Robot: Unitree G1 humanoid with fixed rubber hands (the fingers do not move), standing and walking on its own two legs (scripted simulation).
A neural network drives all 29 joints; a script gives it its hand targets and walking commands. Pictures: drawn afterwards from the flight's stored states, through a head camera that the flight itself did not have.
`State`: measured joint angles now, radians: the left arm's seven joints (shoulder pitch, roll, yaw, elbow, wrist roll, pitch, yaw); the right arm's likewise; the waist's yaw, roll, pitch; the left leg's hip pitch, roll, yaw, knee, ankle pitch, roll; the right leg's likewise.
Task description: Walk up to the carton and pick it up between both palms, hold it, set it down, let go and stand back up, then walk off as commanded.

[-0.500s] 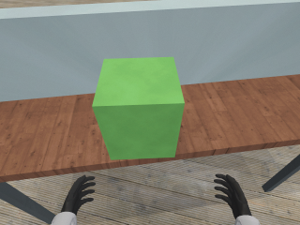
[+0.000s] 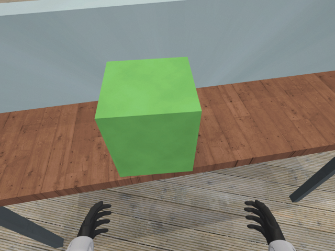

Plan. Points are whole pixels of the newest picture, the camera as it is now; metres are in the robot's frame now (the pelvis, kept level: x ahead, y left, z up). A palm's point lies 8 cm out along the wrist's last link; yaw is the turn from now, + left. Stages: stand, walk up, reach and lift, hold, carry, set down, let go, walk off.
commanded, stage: let go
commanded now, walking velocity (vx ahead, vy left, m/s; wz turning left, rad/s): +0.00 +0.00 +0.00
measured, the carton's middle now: (152, 119) +0.42 +0.09 +0.06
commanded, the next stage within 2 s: stand in 0.34 s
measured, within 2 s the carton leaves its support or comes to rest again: neither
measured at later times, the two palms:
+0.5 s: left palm (76, 241) +0.14 +0.26 -0.08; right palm (301, 249) +0.14 -0.28 -0.09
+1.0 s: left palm out of the picture +0.09 +0.30 -0.11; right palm out of the picture +0.08 -0.31 -0.10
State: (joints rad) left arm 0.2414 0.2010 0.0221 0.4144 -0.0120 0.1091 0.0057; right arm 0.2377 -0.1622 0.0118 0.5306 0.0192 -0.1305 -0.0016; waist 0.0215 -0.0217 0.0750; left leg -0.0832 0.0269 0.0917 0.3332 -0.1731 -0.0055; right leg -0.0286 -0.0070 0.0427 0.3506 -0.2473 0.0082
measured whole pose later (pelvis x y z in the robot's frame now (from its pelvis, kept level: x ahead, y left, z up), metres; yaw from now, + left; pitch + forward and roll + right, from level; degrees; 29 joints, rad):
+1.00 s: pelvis +0.00 +0.00 +0.00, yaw +1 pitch -3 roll +0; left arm 0.17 0.37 -0.01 0.94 0.01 -0.01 0.00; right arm 0.16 -0.39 0.00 1.01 -0.03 -0.03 0.01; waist -0.01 -0.01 0.02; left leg -0.15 0.03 0.06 0.40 -0.20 -0.01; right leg -0.08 0.00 0.02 0.38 -0.26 0.01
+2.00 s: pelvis +0.00 +0.00 +0.00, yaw +1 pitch -3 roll +0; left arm 0.13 0.39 0.00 1.04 0.01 -0.02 0.00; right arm 0.09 -0.39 0.00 1.08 -0.01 -0.02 0.00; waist -0.01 -0.01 0.04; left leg -0.13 0.03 0.05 0.34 -0.16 -0.01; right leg -0.04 0.00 0.01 0.30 -0.21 0.01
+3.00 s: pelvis +0.00 +0.00 +0.00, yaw +1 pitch -2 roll +0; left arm 0.11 0.39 0.01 1.05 0.01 -0.01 0.01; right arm 0.10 -0.38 0.00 1.08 -0.02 -0.01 0.01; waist -0.01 -0.01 0.04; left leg -0.12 0.03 0.04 0.33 -0.16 -0.02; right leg -0.04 0.00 0.01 0.30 -0.22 0.01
